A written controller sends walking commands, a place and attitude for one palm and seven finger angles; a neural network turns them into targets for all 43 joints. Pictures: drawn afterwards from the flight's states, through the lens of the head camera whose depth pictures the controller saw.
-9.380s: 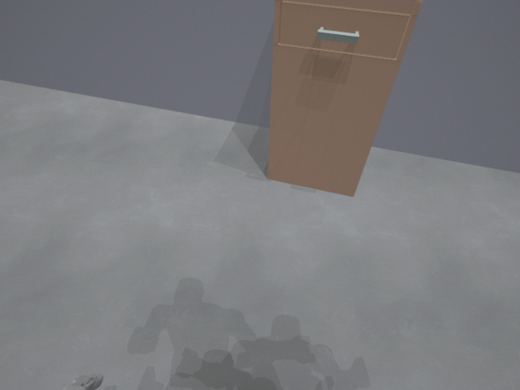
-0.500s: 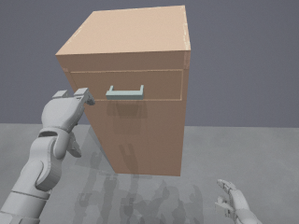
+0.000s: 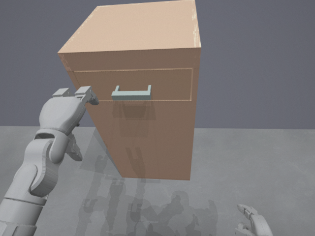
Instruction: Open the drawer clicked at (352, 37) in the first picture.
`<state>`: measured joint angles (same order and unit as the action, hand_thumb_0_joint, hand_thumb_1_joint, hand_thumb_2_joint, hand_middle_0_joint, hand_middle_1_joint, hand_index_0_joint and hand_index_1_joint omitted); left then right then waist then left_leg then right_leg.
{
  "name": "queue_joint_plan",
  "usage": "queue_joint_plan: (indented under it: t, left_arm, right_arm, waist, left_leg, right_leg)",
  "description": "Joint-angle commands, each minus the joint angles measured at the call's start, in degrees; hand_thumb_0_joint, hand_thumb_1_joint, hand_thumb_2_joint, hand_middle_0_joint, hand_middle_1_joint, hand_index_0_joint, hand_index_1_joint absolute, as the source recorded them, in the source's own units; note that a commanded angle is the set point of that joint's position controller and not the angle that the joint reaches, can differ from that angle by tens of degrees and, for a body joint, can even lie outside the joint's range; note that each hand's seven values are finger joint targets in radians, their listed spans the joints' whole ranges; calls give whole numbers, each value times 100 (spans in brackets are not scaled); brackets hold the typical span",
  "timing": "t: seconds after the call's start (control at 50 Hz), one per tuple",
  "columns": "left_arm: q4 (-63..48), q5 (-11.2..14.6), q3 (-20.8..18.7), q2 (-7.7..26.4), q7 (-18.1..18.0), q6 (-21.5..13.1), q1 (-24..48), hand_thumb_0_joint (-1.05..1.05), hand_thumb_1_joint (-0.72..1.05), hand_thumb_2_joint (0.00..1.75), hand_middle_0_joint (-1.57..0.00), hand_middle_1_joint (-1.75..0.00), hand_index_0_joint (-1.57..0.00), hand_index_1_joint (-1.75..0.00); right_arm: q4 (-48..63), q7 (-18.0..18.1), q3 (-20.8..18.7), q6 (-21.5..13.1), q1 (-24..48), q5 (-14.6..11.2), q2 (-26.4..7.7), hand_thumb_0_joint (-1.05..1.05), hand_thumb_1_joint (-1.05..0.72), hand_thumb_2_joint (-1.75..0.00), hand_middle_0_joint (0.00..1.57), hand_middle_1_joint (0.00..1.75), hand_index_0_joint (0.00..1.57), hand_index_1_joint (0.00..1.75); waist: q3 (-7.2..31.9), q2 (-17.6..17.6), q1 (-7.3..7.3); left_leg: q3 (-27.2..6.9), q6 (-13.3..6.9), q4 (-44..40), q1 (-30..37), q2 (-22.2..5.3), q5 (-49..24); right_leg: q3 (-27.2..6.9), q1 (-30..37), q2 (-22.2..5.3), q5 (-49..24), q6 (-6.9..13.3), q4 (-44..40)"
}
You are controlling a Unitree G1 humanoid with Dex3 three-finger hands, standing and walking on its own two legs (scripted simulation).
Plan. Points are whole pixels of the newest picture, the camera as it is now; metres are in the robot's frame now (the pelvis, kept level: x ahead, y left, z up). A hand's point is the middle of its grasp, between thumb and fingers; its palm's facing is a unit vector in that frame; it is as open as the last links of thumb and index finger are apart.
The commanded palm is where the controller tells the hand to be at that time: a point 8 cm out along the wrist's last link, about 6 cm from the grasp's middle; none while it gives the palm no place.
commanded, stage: move the hooked fingers above the handle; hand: left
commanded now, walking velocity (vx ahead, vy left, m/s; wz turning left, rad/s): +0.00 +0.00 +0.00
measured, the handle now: (132, 91) +0.57 +0.19 +0.04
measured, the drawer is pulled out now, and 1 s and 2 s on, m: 0.00 0.00 0.00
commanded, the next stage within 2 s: none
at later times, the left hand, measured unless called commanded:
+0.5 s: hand (99, 112) +0.38 +0.21 +0.13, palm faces +0.04 -0.05 -1.00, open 13.8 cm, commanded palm +0.35 +0.22 +0.19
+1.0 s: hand (111, 102) +0.44 +0.21 +0.11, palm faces +0.01 -0.05 -1.00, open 13.8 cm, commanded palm +0.42 +0.20 +0.17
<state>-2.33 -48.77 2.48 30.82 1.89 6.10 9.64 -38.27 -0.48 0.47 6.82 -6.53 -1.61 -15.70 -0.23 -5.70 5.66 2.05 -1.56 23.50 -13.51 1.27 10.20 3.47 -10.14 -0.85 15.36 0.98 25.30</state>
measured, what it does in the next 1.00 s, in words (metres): stands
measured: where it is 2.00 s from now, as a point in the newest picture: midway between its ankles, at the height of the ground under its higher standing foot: outside the picture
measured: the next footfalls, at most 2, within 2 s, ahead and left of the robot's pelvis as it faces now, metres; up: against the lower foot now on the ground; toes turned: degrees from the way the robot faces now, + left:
none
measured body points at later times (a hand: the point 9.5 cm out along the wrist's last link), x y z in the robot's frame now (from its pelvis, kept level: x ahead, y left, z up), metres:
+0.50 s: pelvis +0.00 -0.01 +0.00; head +0.02 -0.05 +0.45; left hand +0.37 +0.21 +0.18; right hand +0.18 -0.24 -0.12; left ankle +0.02 +0.10 -0.74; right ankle -0.02 -0.11 -0.74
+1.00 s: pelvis +0.03 -0.01 -0.01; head +0.06 -0.04 +0.44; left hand +0.43 +0.21 +0.16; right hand +0.17 -0.26 -0.14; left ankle +0.02 +0.10 -0.74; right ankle -0.02 -0.11 -0.74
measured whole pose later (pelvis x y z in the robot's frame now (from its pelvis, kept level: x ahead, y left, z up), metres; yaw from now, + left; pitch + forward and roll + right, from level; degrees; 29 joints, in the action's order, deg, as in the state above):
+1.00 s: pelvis +0.03 -0.01 -0.01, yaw -1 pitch +6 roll +1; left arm 25.7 -53.0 7.6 27.3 -0.4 6.7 30.2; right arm -37.9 1.2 -1.1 8.3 -10.5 -2.8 -15.4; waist 3.7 -3.8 1.4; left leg 2.7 -0.9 28.0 -19.9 0.4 14.4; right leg 2.7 -16.6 -0.1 19.1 1.7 29.4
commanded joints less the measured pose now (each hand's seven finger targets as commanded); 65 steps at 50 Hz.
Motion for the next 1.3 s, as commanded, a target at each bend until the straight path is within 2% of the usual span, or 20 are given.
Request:
queue_joint_plan:
  t: [0.0,0.1,0.14,0.28,0.3,0.36,0.38,0.48,0.54,0.64,0.72,0.9,1.0,1.02,1.08,1.1,1.16,1.2,1.24,1.28]
  left_arm:
    - [-1042,-71,-760,1154,-183,135,1748,0,-50,30,-30,-120,-30,-120]
    - [-665,-118,-682,1166,-30,153,1961,0,-50,30,-30,-120,-30,-120]
    - [-363,-158,-578,1165,-18,91,2307,0,-50,30,-30,-120,-30,-120]
    - [234,-273,-341,1092,-210,-222,3500,0,-50,30,-30,-120,-30,-120]
    - [382,-297,-506,1266,-241,-231,3525,0,-50,30,-30,-120,-30,-120]
    - [559,-294,-341,1063,-279,-224,3593,0,-50,30,-30,-120,-30,-120]
    - [712,-321,-454,1159,-296,-181,3473,0,-50,30,-30,-120,-30,-120]
    - [933,-319,-437,1123,-262,-64,3347,0,-50,30,-30,-120,-30,-120]
    - [1055,-329,-497,1203,-245,-89,3484,0,-50,30,-30,-120,-30,-120]
    - [811,-340,-328,994,-370,-217,3746,0,-50,30,-30,-120,-30,-120]
    - [1192,-402,-555,1238,-528,-141,3865,0,-50,30,-30,-120,-30,-120]
    - [1602,-496,-185,951,-488,9,4378,0,-50,30,-30,-120,-30,-120]
    - [2047,-516,109,630,-429,18,4605,0,-50,30,-30,-120,-30,-120]
    - [2166,-528,0,787,-452,0,4763,0,-50,30,-30,-120,-30,-120]
    - [2245,-602,143,681,-536,-123,5326,0,-50,30,-30,-120,-30,-120]
    - [2389,-629,-41,885,-588,-162,5405,0,-50,30,-30,-120,-30,-120]
    - [2768,-673,75,712,-750,-249,5746,0,-50,30,-30,-120,-30,-120]
    - [3115,-700,-200,983,-846,-249,5758,0,-50,30,-30,-120,-30,-120]
    - [3376,-745,28,730,-907,-207,5887,0,-50,30,-30,-120,-30,-120]
    - [3494,-783,44,710,-943,-182,6006,0,-50,30,-30,-120,-30,-120]
  right_arm:
    - [972,51,-142,-278,1068,-23,-532,0,-90,-90,20,30,20,30]
    - [943,129,-96,-250,1038,-26,-530,0,-90,-90,20,30,20,30]
    - [861,186,-76,-241,968,-27,-532,0,-90,-90,20,30,20,30]
    - [789,314,-100,-326,723,-18,-489,0,-90,-90,20,30,20,30]
    - [756,313,-118,-335,689,-22,-523,0,-90,-90,20,30,20,30]
    - [770,276,-128,-291,613,-25,-521,0,-90,-90,20,30,20,30]
    - [766,266,-146,-266,596,-33,-537,0,-90,-90,20,30,20,30]
    - [834,229,-185,-165,504,-48,-587,0,-90,-90,20,30,20,30]
    - [815,238,-223,-141,369,-65,-634,0,-90,-90,20,30,20,30]
    - [827,217,-308,-166,201,-64,-600,0,-90,-90,20,30,20,30]
    - [725,229,-329,-143,86,-78,-650,0,-90,-90,20,30,20,30]
    - [716,228,-367,-57,-76,-85,-660,0,-90,-90,20,30,20,30]
    - [695,236,-382,13,-213,-91,-645,0,-90,-90,20,30,20,30]
    - [681,247,-373,15,-250,-105,-657,0,-90,-90,20,30,20,30]
    - [643,279,-396,18,-363,-82,-621,0,-90,-90,20,30,20,30]
    - [599,284,-412,18,-439,-70,-639,0,-90,-90,20,30,20,30]
    - [517,284,-431,9,-592,-67,-603,0,-90,-90,20,30,20,30]
    - [465,281,-456,8,-706,-39,-647,0,-90,-90,20,30,20,30]
    - [438,263,-452,21,-738,-53,-613,0,-90,-90,20,30,20,30]
    - [407,238,-482,37,-846,-44,-640,0,-90,-90,20,30,20,30]
  waist:
    - [1440,363,-46]
    - [1180,700,-134]
    - [1064,596,-209]
    - [1493,355,-275]
    - [1579,386,-266]
    - [1655,404,-244]
    - [1680,326,-212]
    - [1812,654,-186]
    - [1805,786,-237]
    - [2084,559,-309]
    - [2118,659,-303]
    - [2335,613,-475]
    - [2115,712,-602]
    - [2055,721,-598]
    - [2395,494,-640]
    - [2443,587,-652]
    - [2524,496,-692]
    - [2608,624,-665]
    - [2521,574,-725]
    - [2716,530,-740]
  left_leg:
    - [-192,1,-159,769,46,-1152]
    - [-164,-35,-179,660,40,-875]
    - [-132,-36,-210,586,60,-638]
    - [-154,-49,-115,723,95,-631]
    - [-149,-50,-83,711,92,-693]
    - [-122,-49,-47,627,95,-994]
    - [-106,-44,-22,586,92,-1071]
    - [-47,-91,47,442,95,-1299]
    - [-47,-110,79,350,83,-1275]
    - [-58,-127,267,546,91,-1614]
    - [-15,-127,335,409,90,-1660]
    - [-25,-132,517,456,78,-1972]
    - [-42,-130,597,429,52,-1918]
    - [-43,-135,590,370,48,-1790]
    - [-45,-133,672,482,60,-1899]
    - [-63,-127,699,444,55,-1896]
    - [-74,-122,752,461,40,-1963]
    - [-45,-121,773,339,32,-2000]
    - [-20,-123,788,254,26,-1993]
    - [-25,-110,824,278,14,-2161]
  right_leg:
    - [-243,242,140,-1091,66,-327]
    - [-246,109,131,-895,32,-417]
    - [-248,9,88,-671,19,-469]
    - [-266,-22,78,-669,51,-412]
    - [-296,40,95,-737,56,-415]
    - [-264,128,69,-1175,67,-286]
    - [-269,141,82,-1255,79,-238]
    - [-305,326,63,-1716,53,-131]
    - [-306,294,70,-1745,39,-87]
    - [-294,136,111,-2025,54,79]
    - [-324,145,114,-2169,45,129]
    - [-298,46,137,-2520,58,287]
    - [-247,-298,163,-2336,62,302]
    - [-251,-344,160,-2251,61,293]
    - [-269,-390,160,-2294,81,378]
    - [-268,-357,172,-2225,88,381]
    - [-241,-535,189,-2217,98,460]
    - [-259,-407,190,-2315,92,471]
    - [-252,-526,191,-2367,88,499]
    - [-252,-522,205,-2483,90,562]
